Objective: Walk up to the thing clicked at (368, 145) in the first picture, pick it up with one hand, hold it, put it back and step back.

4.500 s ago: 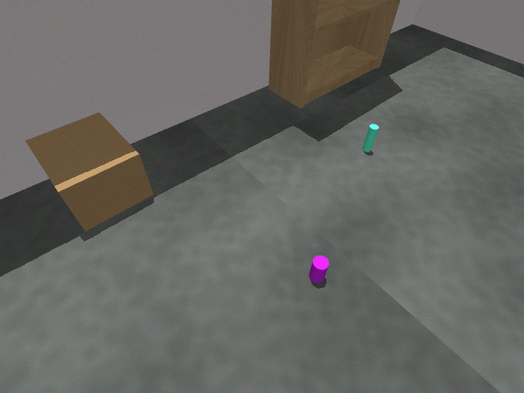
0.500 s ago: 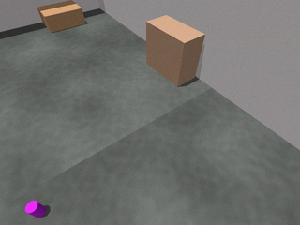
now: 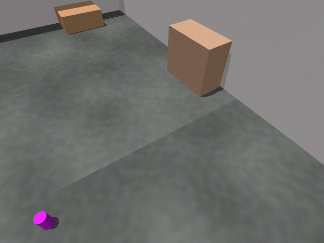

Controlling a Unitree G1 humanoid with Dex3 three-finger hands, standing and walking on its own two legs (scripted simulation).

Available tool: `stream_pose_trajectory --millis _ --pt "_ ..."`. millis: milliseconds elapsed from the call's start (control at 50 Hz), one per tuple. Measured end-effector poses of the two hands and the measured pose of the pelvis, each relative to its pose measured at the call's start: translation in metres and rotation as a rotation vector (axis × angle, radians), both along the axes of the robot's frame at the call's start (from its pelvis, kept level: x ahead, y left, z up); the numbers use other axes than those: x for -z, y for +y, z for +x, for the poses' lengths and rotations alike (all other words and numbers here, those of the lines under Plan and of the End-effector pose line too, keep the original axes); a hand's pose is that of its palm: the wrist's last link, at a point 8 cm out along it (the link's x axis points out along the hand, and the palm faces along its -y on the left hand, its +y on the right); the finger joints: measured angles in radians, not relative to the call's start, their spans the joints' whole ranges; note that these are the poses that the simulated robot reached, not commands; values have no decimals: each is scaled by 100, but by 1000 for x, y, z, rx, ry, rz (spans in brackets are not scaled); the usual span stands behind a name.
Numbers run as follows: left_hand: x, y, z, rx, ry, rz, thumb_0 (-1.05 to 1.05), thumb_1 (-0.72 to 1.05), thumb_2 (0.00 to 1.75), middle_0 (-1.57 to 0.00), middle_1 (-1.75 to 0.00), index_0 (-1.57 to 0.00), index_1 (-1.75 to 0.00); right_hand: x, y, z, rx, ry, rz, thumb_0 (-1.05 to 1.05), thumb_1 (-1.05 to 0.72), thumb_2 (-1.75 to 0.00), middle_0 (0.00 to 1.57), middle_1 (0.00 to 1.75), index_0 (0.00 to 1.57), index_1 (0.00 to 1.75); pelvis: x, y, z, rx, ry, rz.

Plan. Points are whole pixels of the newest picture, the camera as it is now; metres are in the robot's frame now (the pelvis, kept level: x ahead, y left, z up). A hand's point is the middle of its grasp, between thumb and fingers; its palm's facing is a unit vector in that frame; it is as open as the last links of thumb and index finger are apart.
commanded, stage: stand
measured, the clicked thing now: out of the picture +0.90 +1.42 -0.70
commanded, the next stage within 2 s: walk up in 2.00 s
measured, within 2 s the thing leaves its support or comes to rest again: neither
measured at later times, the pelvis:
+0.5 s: pelvis +0.01 +0.01 +0.00, yaw +1 degrees
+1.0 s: pelvis +0.02 +0.01 +0.00, yaw +1 degrees
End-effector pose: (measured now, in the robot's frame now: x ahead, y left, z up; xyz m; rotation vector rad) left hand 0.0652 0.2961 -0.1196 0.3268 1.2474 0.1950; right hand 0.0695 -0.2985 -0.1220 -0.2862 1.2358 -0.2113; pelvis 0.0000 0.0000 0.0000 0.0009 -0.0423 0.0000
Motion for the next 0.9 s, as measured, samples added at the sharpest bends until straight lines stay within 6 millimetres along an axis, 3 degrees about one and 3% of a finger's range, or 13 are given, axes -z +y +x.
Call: stream_pose_trajectory --millis 220,660,900 --pt "2 2 -2 -11 6 -7 0 90 90 -21 -30 -20 -30 -1 3 7 -17 10 -4 1 -91 -90 21 30 20 30 0 2 5 -13 7 0" --pt "1 6 20 -2 -27 -8 0 90 90 -21 -30 -20 -30 -4 8 24 -25 -7 -11 1 -91 -90 21 30 20 30 0 7 15 -18 8 -2" --pt "1 9 18 -10 -20 -5 0 90 90 -21 -30 -20 -30 -4 11 26 -28 -7 -11 1 -91 -90 21 30 20 30 0 9 18 -21 6 -1"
